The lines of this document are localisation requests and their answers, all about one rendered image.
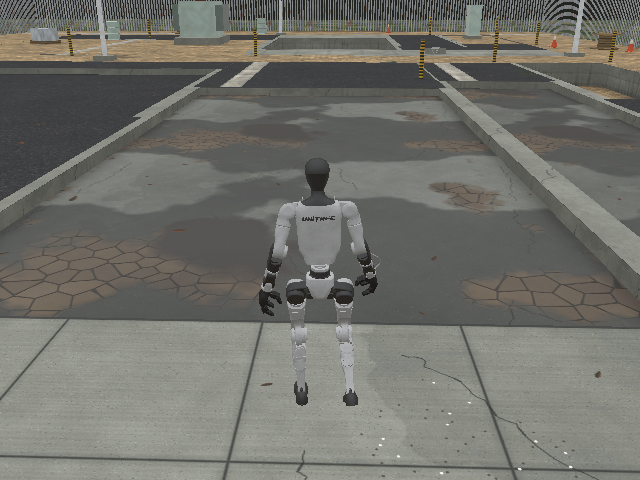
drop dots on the robot right forearm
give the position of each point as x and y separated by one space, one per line
366 263

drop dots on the robot left upper arm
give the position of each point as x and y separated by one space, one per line
287 212

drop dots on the right robot hand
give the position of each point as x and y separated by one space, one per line
362 280

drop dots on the robot right shin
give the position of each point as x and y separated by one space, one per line
347 360

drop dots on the left robot hand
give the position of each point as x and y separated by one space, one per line
264 302

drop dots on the robot right upper arm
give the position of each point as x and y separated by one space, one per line
350 211

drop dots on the humanoid robot torso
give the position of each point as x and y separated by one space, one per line
319 240

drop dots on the robot left forearm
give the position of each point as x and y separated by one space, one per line
271 271

